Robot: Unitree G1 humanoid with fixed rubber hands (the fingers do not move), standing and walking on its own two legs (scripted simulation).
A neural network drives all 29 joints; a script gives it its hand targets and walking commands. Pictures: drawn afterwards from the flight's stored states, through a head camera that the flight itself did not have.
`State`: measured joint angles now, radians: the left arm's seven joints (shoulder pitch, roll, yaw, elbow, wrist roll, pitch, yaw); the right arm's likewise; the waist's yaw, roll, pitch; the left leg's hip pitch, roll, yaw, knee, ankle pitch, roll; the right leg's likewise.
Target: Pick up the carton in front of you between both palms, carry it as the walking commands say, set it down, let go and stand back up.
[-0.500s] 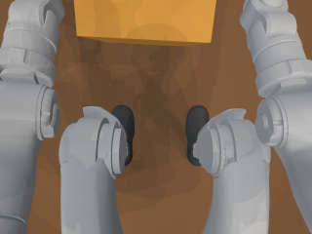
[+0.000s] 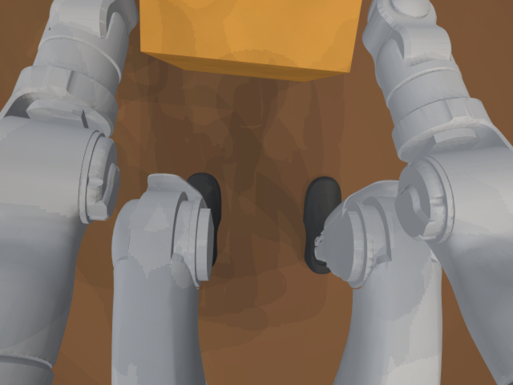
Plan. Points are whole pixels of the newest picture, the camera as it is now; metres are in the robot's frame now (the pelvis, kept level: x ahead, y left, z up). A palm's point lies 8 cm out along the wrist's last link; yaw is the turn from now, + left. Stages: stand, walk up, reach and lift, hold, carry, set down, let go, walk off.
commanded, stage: reach and lift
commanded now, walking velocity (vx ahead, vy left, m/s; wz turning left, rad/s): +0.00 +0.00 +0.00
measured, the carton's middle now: out of the picture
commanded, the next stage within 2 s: none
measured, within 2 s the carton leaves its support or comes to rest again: leaves its support in 0.20 s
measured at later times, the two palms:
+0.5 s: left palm out of the picture +0.51 +0.20 -0.05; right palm out of the picture +0.53 -0.10 -0.05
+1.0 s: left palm out of the picture +0.47 +0.19 +0.10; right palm out of the picture +0.49 -0.11 +0.11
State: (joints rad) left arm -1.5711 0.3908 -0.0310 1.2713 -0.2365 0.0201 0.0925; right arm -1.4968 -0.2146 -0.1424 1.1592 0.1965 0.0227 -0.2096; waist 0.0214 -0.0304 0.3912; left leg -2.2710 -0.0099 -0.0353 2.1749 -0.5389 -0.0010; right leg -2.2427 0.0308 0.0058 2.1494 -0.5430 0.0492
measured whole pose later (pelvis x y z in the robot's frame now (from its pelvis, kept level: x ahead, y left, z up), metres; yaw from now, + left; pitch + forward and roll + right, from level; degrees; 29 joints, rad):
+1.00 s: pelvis +0.02 -0.01 +0.15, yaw +4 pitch +41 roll -1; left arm -0.93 0.03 0.40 0.66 0.20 0.39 0.01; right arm -0.89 0.09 -0.47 0.59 -0.19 0.37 -0.09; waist 0.01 -0.03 -0.20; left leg -1.88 -0.05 -0.06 1.65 -0.48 -0.03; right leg -1.86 0.08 0.05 1.65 -0.51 0.04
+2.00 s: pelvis +0.10 -0.01 +0.39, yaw +5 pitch +1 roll +0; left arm -0.27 -0.15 0.27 0.38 0.24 0.55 0.01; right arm -0.28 0.15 -0.28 0.40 -0.24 0.53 -0.02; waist 0.01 -0.01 -0.08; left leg -0.30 -0.02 -0.07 0.52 -0.24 -0.01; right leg -0.28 0.03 0.08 0.53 -0.26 0.01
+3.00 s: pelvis +0.11 -0.01 +0.41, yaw +5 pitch -6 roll +0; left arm -0.26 -0.15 0.22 0.27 0.28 0.69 -0.01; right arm -0.27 0.15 -0.24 0.28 -0.28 0.68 0.01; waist 0.01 -0.01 0.03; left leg -0.08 -0.02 -0.07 0.37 -0.19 -0.01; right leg -0.06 0.02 0.08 0.38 -0.21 0.00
